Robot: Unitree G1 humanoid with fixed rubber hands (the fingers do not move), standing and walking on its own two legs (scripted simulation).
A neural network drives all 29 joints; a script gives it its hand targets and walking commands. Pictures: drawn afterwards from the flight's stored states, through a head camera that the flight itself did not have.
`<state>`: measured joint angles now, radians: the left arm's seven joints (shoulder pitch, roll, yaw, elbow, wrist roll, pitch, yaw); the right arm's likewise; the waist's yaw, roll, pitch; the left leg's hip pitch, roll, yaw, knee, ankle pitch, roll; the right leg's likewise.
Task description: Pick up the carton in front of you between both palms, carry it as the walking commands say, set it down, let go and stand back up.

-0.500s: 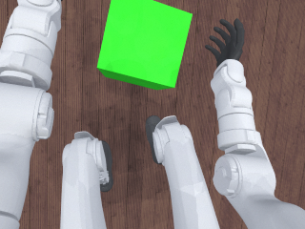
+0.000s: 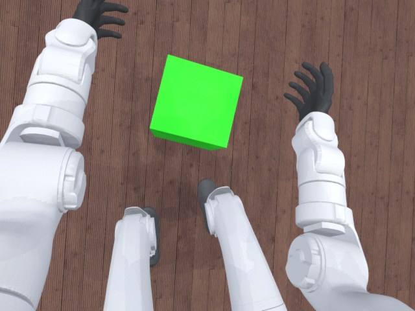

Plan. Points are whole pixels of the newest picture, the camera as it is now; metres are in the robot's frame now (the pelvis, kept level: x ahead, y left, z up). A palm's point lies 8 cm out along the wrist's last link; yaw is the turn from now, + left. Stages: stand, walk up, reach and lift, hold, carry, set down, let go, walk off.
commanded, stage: set down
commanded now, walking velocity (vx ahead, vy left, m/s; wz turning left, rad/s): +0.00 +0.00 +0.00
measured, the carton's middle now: (192, 110) +0.50 -0.10 -0.47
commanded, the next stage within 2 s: let go in 0.06 s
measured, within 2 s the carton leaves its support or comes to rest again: neither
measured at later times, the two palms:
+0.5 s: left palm (29, 105) +0.44 +0.15 +0.01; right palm (372, 143) +0.34 -0.25 +0.04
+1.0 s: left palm out of the picture +0.32 +0.20 +0.10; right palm out of the picture +0.27 -0.24 +0.11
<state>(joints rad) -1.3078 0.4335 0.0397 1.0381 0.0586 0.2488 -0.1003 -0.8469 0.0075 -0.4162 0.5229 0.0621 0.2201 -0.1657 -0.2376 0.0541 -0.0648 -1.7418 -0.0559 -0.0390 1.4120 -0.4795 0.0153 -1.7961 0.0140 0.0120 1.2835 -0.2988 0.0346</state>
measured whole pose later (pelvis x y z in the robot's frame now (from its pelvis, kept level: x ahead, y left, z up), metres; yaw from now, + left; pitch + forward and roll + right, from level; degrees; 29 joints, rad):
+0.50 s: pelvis +0.05 -0.02 +0.12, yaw +3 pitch +32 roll +1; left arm -0.52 0.13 0.20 0.64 0.14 0.13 0.11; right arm -0.27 -0.10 -0.19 0.47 -0.03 0.10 0.09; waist -0.16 -0.02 -0.09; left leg -1.07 -0.06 -0.07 0.87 -0.36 -0.01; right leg -1.15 0.00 0.00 0.83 -0.24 -0.01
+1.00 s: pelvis +0.11 -0.01 +0.18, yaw +0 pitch +6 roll -1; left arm 0.08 0.17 0.08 0.53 0.05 0.03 0.01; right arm 0.21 -0.21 -0.01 0.40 0.04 0.05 0.07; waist -0.05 -0.02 0.03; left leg -0.26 -0.01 -0.05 0.50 -0.34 0.00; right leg -0.36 0.04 0.04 0.49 -0.23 0.00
